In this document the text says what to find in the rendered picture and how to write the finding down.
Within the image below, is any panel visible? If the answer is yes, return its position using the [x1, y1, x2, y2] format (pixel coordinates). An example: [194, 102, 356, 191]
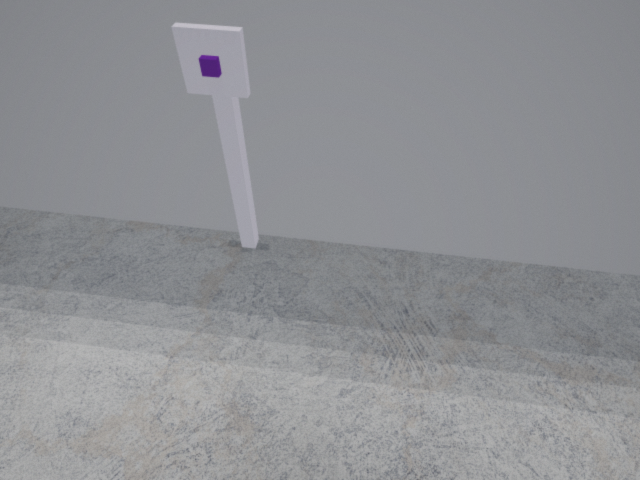
[171, 23, 259, 249]

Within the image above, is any button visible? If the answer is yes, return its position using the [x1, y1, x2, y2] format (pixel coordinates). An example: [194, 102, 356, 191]
[199, 55, 222, 77]

